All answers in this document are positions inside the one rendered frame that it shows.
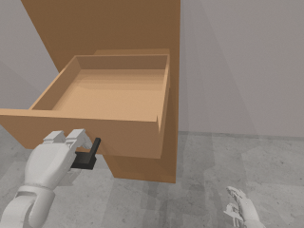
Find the drawer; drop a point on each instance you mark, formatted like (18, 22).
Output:
(120, 98)

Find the robot right hand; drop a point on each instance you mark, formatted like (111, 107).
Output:
(237, 215)

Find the handle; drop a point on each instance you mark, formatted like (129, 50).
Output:
(86, 160)

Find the left robot forearm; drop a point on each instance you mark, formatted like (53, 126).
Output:
(29, 208)

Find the cabinet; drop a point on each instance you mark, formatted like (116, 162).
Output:
(69, 28)

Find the robot left hand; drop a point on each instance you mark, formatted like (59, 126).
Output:
(49, 162)

